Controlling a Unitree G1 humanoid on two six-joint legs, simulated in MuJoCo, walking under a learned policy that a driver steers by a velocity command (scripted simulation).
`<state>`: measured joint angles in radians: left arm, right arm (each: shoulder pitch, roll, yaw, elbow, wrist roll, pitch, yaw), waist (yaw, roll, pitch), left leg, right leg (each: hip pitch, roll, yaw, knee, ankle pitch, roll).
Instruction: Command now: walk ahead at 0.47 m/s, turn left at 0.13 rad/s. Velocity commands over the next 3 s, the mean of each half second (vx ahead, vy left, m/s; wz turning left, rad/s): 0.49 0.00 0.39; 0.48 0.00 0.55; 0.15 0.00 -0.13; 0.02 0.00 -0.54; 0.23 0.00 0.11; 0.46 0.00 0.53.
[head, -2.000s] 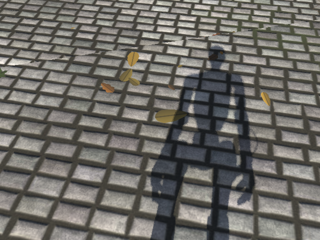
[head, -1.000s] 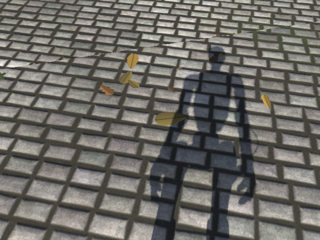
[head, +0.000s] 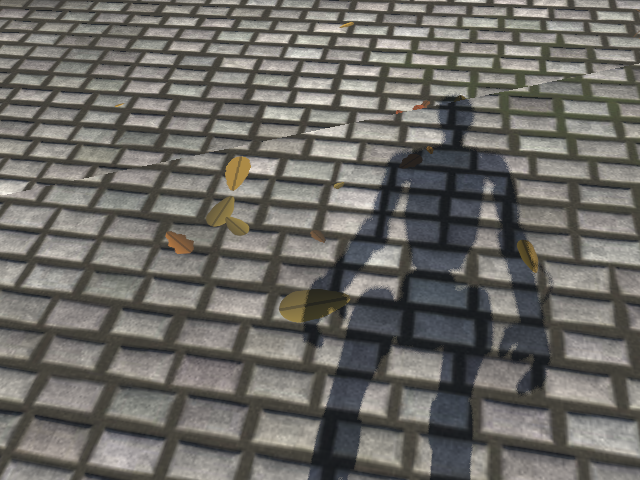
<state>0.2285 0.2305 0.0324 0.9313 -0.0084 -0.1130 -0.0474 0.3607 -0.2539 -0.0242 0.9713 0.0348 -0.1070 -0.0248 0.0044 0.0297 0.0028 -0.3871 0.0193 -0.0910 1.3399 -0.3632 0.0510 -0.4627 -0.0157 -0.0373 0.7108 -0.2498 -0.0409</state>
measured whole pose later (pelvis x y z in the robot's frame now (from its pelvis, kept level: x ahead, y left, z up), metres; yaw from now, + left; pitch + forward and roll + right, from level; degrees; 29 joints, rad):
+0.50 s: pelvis +0.25 +0.02 +0.00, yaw +14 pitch +2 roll +0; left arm 0.39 0.23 0.03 1.01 0.00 -0.07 0.03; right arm 0.08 -0.19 -0.05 0.79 0.03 -0.06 0.07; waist 0.05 0.00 0.01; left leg -0.62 0.02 0.08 0.65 -0.07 0.12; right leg 0.15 -0.01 -0.28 0.29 -0.46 0.01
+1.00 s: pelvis +0.54 +0.09 +0.01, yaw +31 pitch +3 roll +1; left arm 0.03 0.26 0.04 0.70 0.02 -0.14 -0.02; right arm 0.37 -0.27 -0.08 0.75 0.02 -0.05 -0.02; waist -0.08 -0.03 0.00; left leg -0.11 -0.12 -0.20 0.52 -0.44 0.05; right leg -0.48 -0.01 0.04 0.45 0.02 -0.01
